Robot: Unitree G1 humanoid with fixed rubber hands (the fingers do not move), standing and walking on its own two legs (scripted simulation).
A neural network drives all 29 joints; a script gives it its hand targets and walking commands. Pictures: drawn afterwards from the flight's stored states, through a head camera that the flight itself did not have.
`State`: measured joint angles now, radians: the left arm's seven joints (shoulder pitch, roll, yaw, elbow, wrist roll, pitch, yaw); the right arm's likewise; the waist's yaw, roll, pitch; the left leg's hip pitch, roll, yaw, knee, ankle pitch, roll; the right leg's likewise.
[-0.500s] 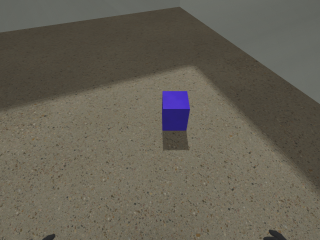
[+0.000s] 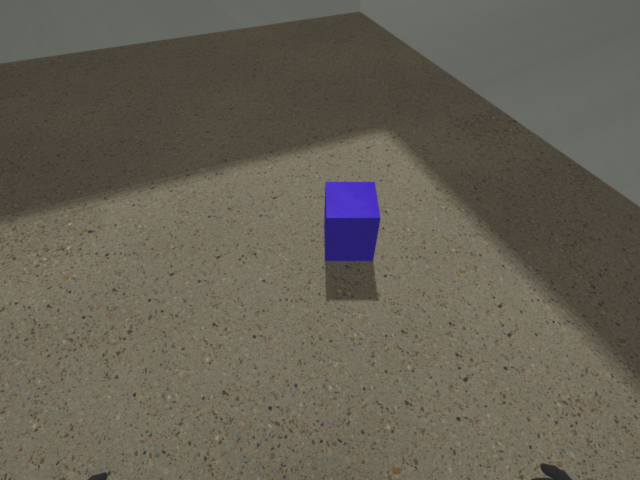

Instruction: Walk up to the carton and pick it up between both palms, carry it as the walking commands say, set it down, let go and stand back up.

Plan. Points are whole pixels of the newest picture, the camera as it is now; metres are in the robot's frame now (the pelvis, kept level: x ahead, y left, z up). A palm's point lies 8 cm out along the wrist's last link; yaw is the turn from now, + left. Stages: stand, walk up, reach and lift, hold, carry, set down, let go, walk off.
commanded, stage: stand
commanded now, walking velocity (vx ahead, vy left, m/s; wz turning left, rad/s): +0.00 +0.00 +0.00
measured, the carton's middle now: (349, 221) +1.19 -0.14 -0.66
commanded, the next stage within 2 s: walk up in 0.72 s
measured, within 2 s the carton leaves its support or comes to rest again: neither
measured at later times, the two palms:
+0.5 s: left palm out of the picture +0.11 +0.31 -0.10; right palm out of the picture +0.11 -0.31 -0.10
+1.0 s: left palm out of the picture +0.12 +0.32 -0.10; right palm out of the picture +0.11 -0.33 -0.10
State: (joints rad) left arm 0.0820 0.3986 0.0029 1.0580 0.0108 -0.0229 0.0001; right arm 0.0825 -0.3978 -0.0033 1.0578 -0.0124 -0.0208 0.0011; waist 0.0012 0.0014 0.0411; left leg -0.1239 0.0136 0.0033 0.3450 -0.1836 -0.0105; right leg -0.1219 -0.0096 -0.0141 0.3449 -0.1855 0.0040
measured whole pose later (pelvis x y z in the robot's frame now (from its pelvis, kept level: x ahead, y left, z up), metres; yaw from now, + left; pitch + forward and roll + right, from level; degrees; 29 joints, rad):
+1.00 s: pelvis +0.02 +0.00 -0.01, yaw -2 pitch -1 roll +1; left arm 0.16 0.43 0.05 0.97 0.02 -0.03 -0.05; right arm 0.14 -0.42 -0.06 0.97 -0.03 -0.05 0.03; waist 0.00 -0.01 0.01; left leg -0.14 0.01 0.03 0.43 -0.30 0.02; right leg -0.22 -0.01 0.02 0.56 -0.40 -0.04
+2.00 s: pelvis +0.37 -0.08 -0.02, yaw -7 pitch -2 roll +0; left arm 0.33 0.48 0.09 0.69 0.01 -0.11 -0.04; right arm 0.35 -0.50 -0.07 0.73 -0.01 -0.06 0.05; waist -0.01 0.06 0.04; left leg -0.43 0.03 -0.02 1.06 -0.41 0.02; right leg -0.34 -0.02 -0.06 0.63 -0.26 -0.03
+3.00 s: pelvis +0.65 -0.07 -0.04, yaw -8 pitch -2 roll +0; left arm 0.30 0.45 0.03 0.80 0.00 -0.04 0.01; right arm 0.21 -0.46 -0.04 0.78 -0.01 -0.06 0.01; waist 0.00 -0.02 0.07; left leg -0.41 0.04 0.05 0.74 -0.29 0.01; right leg -0.36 -0.04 -0.01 0.78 -0.43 -0.04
